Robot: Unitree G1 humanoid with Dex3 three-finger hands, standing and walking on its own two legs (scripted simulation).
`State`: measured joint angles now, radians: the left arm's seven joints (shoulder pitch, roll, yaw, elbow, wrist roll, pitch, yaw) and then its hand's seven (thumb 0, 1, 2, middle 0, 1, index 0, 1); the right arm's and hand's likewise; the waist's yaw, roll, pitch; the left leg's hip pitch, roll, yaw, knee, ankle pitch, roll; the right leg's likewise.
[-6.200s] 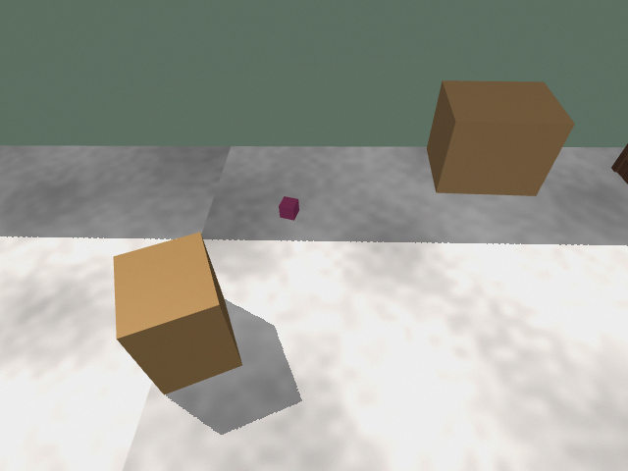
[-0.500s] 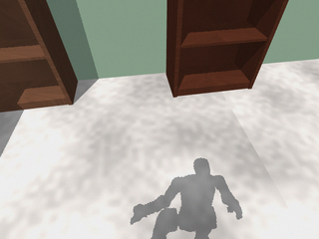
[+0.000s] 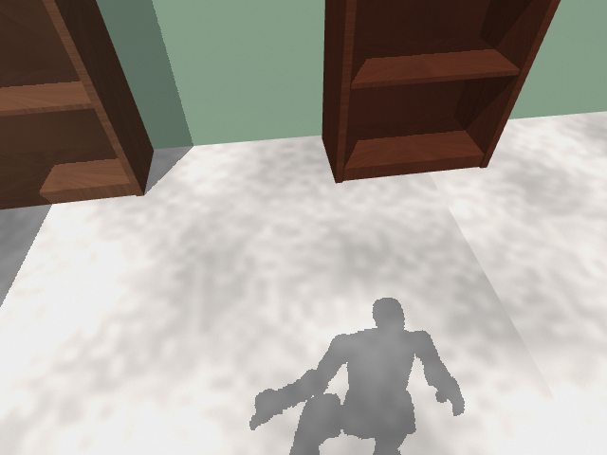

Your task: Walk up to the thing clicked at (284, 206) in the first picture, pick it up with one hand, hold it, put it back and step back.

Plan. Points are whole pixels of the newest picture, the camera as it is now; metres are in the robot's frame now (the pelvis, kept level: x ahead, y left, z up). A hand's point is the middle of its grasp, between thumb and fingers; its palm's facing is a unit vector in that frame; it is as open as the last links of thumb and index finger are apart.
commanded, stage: stand
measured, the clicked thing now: out of the picture -0.26 +1.29 -0.75
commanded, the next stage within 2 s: walk up in 0.74 s
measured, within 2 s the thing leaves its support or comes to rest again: neither
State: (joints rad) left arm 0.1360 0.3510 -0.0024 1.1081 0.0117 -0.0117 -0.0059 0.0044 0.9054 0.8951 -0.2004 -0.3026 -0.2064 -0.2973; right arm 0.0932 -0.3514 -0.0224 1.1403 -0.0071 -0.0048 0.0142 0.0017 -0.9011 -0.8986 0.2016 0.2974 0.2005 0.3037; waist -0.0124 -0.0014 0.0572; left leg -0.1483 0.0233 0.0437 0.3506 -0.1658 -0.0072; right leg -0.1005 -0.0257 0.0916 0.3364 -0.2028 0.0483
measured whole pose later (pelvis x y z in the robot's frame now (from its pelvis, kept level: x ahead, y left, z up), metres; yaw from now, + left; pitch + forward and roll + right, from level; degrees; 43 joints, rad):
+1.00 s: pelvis +0.03 -0.02 +0.00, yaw +13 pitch -1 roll +0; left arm 0.18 0.41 0.10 0.90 0.05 -0.01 -0.06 0.00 0.90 0.89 -0.20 -0.30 -0.21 -0.30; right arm 0.30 -0.39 -0.09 1.01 -0.03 0.06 0.05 0.01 -0.90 -0.90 0.20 0.30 0.20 0.30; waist 0.04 -0.02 0.04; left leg -0.38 0.00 -0.01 0.77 -0.35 -0.02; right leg -0.02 -0.01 -0.05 0.33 -0.29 -0.02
